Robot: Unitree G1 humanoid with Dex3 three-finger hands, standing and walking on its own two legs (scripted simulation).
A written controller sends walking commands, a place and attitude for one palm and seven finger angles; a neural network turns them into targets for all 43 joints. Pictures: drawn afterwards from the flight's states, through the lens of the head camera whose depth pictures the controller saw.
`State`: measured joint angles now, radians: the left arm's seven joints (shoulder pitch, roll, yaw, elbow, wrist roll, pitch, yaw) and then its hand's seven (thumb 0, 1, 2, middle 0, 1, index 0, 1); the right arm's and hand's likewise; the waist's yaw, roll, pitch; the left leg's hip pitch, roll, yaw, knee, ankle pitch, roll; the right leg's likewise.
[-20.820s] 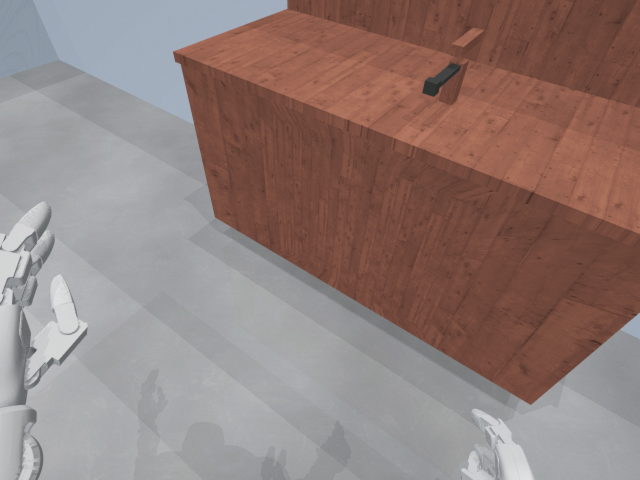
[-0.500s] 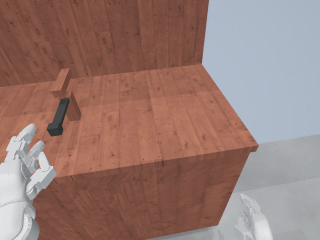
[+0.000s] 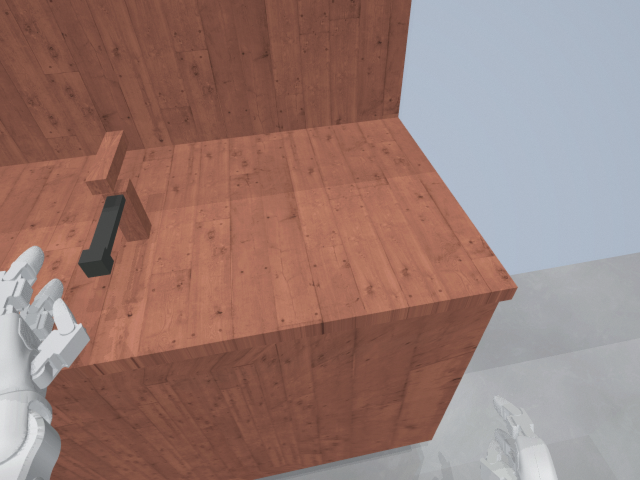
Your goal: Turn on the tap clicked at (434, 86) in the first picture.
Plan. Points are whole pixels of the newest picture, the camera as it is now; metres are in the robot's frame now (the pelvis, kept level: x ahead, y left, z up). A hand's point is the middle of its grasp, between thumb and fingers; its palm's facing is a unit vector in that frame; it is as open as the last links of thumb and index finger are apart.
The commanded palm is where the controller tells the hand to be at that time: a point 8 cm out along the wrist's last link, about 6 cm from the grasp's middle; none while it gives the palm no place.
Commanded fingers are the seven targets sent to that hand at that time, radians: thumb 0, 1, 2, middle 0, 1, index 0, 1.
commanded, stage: reach beside the lever's end, fingers flat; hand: left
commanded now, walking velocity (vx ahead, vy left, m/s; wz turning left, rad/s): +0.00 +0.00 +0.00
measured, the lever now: (96, 262) +0.32 +0.34 +0.11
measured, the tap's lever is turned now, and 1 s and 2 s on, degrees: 0 0 4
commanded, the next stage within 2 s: push the lever round in 1.48 s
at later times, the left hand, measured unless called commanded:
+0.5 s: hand (70, 313) +0.24 +0.32 +0.12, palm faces +0.55 -0.83 -0.10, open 7.6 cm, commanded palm +0.20 +0.35 +0.12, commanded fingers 0.00 0.90 0.90 -0.17 -0.20 -0.17 -0.20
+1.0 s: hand (73, 297) +0.27 +0.35 +0.11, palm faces +0.57 -0.82 -0.10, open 7.8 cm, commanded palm +0.24 +0.38 +0.10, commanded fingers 0.00 0.90 0.90 -0.15 -0.15 -0.15 -0.15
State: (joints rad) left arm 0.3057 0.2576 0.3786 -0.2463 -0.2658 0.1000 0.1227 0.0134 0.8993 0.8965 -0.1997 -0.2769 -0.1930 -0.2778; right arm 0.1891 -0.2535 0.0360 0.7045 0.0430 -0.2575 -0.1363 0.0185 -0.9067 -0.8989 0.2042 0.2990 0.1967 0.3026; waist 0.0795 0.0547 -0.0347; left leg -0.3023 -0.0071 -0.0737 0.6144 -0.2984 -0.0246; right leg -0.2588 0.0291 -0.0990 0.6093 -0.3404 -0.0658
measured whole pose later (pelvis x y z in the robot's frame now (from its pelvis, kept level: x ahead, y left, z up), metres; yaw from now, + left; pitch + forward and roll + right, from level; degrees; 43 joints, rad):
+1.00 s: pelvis -0.01 +0.02 +0.00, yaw +0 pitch +3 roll -1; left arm -0.01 0.34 0.48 0.22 -0.23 -0.04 0.05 0.01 0.90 0.90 -0.16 -0.16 -0.15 -0.16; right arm 0.21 -0.27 0.03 0.72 0.03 -0.22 -0.12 0.02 -0.91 -0.90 0.21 0.30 0.20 0.30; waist 0.04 0.04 -0.04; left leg -0.41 -0.02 -0.06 0.66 -0.30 0.00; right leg -0.36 0.02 -0.09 0.64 -0.33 -0.04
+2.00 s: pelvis +0.00 +0.02 -0.01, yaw -1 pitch +4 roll -1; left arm -0.03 0.31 0.44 0.24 -0.21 -0.08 0.08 0.02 0.92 0.90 -0.16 -0.15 -0.15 -0.15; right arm 0.22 -0.26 0.03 0.69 0.03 -0.19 -0.10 0.02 -0.91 -0.90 0.21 0.30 0.20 0.30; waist 0.03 0.04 -0.06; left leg -0.44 -0.01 -0.06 0.69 -0.32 -0.01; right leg -0.38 0.02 -0.09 0.66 -0.35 -0.05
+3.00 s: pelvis +0.00 +0.01 -0.01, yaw -1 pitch +4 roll +0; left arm -0.14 0.16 0.28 0.21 -0.11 0.00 0.43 0.01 0.92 0.91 -0.16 -0.15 -0.15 -0.15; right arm 0.19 -0.25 0.02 0.69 0.00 -0.10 -0.08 0.02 -0.91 -0.90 0.21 0.30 0.20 0.30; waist 0.02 0.04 -0.07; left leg -0.44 -0.01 -0.07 0.69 -0.32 -0.02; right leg -0.39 0.03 -0.09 0.67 -0.35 -0.06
